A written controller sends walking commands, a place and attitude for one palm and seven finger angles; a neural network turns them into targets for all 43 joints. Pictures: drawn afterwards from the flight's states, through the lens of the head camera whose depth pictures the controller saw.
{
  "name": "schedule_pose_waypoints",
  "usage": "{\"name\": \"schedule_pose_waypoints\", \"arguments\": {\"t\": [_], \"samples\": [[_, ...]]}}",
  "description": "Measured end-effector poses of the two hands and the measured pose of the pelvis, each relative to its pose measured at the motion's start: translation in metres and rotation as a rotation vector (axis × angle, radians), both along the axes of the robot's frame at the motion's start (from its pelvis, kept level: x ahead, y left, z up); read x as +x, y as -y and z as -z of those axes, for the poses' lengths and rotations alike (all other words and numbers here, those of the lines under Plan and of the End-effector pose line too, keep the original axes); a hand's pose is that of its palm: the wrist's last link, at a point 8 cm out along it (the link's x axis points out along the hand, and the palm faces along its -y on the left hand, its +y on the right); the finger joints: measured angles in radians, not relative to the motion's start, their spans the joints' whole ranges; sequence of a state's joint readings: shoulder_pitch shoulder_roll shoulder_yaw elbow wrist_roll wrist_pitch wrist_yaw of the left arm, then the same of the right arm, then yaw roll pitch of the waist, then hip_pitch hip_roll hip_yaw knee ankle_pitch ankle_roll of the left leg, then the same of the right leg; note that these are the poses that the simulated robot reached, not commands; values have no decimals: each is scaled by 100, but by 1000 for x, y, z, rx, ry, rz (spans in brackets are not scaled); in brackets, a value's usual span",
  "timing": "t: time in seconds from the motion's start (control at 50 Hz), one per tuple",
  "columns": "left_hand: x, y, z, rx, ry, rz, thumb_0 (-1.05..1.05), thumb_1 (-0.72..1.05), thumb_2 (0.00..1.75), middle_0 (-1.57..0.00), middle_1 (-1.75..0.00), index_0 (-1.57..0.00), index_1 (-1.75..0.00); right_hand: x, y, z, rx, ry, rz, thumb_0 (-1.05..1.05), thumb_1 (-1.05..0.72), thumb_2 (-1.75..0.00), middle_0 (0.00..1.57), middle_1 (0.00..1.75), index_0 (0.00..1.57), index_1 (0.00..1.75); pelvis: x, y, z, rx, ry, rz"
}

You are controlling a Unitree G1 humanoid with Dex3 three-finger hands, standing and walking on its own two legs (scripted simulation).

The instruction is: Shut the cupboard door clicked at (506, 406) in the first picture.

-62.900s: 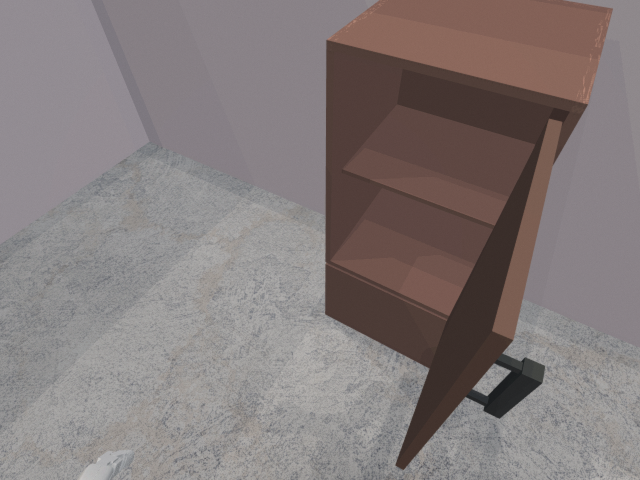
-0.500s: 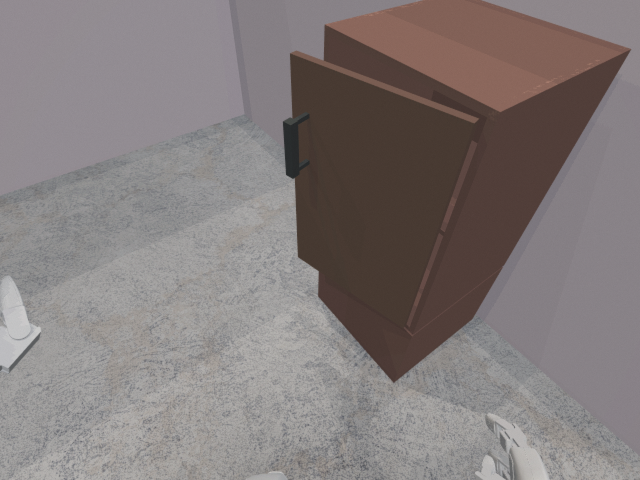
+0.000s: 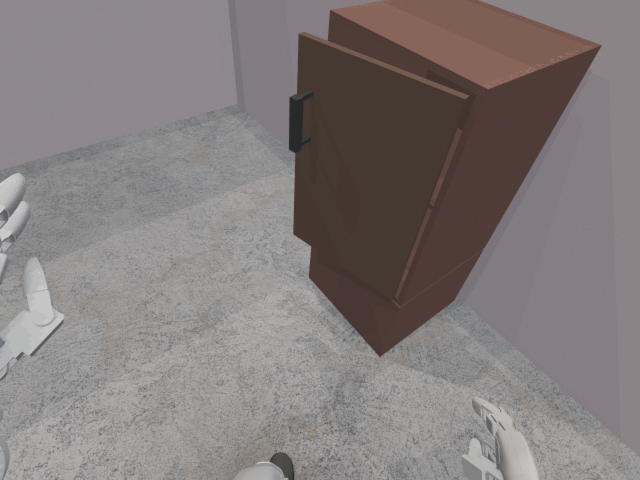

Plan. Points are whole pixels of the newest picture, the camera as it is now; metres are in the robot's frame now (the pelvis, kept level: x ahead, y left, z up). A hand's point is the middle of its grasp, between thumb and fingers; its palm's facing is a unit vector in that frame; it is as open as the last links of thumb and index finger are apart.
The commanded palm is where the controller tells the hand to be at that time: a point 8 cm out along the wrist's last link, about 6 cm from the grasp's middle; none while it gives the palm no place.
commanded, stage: step back with the hand held close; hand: left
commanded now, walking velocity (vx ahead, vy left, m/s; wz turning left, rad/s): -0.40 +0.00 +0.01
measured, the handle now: (301, 121) +0.83 +0.10 +0.01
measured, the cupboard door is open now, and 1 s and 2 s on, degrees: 13 13 13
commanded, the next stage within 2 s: stop stepping back and stand still in 0.06 s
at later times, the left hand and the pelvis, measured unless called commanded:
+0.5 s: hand out of the picture +0.08 +0.32 +0.20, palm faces +0.33 -0.81 -0.49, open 7.5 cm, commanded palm +0.05 +0.36 +0.20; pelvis -0.12 +0.07 +0.00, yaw -5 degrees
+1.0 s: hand out of the picture +0.08 +0.37 +0.18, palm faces +0.39 -0.77 -0.51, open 7.5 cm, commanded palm +0.02 +0.40 +0.20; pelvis -0.14 +0.11 +0.01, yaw -3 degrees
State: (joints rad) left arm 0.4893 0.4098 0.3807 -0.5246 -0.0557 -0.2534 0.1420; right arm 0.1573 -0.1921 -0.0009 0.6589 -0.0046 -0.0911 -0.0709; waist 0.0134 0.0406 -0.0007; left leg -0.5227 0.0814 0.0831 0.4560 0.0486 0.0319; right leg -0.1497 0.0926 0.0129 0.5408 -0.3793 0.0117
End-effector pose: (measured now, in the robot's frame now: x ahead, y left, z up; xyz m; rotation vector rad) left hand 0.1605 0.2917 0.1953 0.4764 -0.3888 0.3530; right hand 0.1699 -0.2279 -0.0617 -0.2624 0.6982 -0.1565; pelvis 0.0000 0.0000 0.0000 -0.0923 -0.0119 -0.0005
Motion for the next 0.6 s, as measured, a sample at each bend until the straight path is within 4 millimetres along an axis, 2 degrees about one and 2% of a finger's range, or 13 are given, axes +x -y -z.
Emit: {"name": "schedule_pose_waypoints", "arguments": {"t": [0.08, 0.14, 0.2, 0.24, 0.34, 0.38, 0.42, 0.46, 0.5, 0.54, 0.6], "samples": [[-9, -9, -6, 39, 41, 41, 2, 88, 90, -22, -30, -21, -31, -20, 0, -8, -11, 33, 43, 2, -90, -90, 20, 30, 20, 30, -14, -5, 2, -10, 16, -19], [-24, -22, -12, 65, 42, 28, 2, 88, 90, -22, -30, -21, -31, -38, -1, -13, -21, 32, 57, 1, -90, -90, 20, 30, 20, 30, -25, -11, 0, -6, 9, -12], [-38, -34, -12, 71, 52, 28, 2, 88, 90, -22, -30, -21, -31, -61, -4, -12, -45, 4, 75, 1, -90, -90, 20, 30, 20, 30, -29, -24, 0, 10, 21, 30], [-41, -42, -7, 41, 67, 28, 2, 88, 90, -21, -30, -21, -30, -76, -8, -9, -72, -20, 91, 1, -90, -90, 20, 30, 20, 30, -33, -35, 2, 1, 15, 38], [-41, -64, -4, -25, 27, 21, 2, 88, 90, -21, -30, -21, -30, -115, -31, -10, -54, -72, 92, 2, -90, -90, 20, 30, 20, 30, -69, -51, -8, -30, 15, 19], [-54, -65, -9, -20, -7, 40, 2, 88, 90, -21, -30, -21, -30, -128, -44, -14, -19, -68, 84, 2, -90, -90, 20, 30, 20, 30, -82, -55, -14, -30, 10, 15], [-76, -64, -16, 15, -44, 64, 2, 89, 90, -21, -30, -20, -30, -139, -56, -17, 14, -49, 73, 2, -90, -90, 20, 30, 20, 30, -93, -60, -16, -20, 0, 6], [-103, -62, -20, 108, -52, 81, 2, 89, 90, -21, -30, -20, -30, -146, -64, -10, 37, -22, 58, 2, -90, -90, 20, 30, 20, 30, -105, -65, -5, 56, -14, 39], [-122, -66, -24, 137, -11, 91, 2, 88, 90, -21, -30, -21, -30, -156, -70, 1, 23, -46, 52, 1, -90, -90, 20, 30, 20, 30, -117, -74, 2, 59, 4, 80], [-129, -79, -29, 108, 61, 62, 2, 88, 90, -22, -30, -21, -31, -168, -78, 6, 17, -91, 56, 1, -90, -90, 20, 30, 20, 30, -121, -82, 0, 54, 15, 67], [-127, -107, -24, 6, 125, -34, 1, 88, 90, -22, -30, -21, -31, -180, -90, 9, 0, -109, 66, 2, -90, -90, 20, 30, 20, 30, -123, -98, 0, 58, 9, 39]]}}
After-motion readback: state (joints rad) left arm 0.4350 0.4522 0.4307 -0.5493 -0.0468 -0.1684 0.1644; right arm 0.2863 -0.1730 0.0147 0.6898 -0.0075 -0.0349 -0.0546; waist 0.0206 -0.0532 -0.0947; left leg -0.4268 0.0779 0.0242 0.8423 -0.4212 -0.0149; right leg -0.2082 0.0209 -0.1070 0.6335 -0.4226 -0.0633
